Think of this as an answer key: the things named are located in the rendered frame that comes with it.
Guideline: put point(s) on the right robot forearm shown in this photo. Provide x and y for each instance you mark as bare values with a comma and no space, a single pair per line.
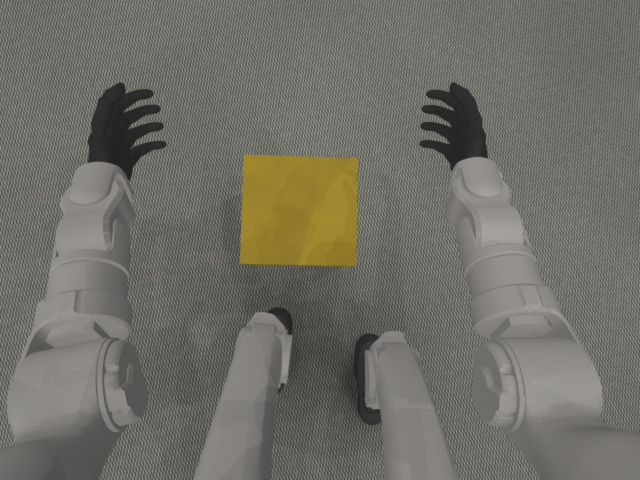
509,298

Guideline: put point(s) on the right robot hand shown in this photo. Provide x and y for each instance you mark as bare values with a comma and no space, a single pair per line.
466,136

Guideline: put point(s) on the robot left thigh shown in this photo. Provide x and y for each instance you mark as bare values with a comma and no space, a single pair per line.
240,439

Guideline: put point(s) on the left robot hand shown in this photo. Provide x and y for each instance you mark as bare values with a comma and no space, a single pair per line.
109,140

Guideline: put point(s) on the right robot upper arm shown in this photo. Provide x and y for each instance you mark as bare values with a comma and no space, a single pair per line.
544,394

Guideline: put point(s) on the robot right foot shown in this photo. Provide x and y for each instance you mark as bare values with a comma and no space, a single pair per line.
369,415

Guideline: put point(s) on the left robot upper arm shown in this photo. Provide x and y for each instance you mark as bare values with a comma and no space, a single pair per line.
69,406

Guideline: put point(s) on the left robot forearm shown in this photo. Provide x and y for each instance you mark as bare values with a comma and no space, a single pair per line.
86,297

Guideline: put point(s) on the carton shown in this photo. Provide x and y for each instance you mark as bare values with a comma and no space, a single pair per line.
299,211

